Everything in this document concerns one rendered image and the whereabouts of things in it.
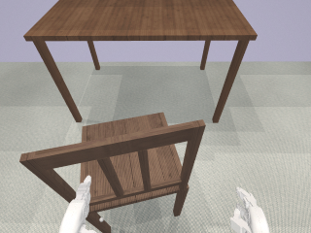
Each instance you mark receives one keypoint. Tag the robot left hand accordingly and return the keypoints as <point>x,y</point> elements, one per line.
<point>78,210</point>

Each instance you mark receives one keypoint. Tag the robot right hand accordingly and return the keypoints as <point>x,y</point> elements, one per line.
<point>254,220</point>

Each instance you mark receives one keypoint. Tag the table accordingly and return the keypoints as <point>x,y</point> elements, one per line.
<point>142,20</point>

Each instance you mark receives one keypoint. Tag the chair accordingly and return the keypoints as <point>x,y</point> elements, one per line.
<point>130,160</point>

